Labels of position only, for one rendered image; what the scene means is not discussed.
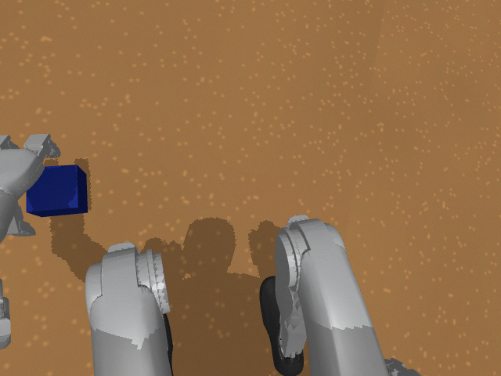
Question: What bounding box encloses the right robot foot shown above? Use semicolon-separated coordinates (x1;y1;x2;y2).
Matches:
259;276;304;376

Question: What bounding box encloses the small box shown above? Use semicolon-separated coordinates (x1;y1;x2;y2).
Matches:
27;164;88;217

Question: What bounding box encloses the left robot hand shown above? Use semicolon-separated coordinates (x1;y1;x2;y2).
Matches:
0;134;61;237

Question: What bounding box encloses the left robot arm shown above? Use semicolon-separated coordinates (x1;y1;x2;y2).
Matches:
0;190;17;349

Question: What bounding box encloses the right robot hand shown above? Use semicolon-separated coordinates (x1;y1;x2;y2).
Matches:
384;358;421;376

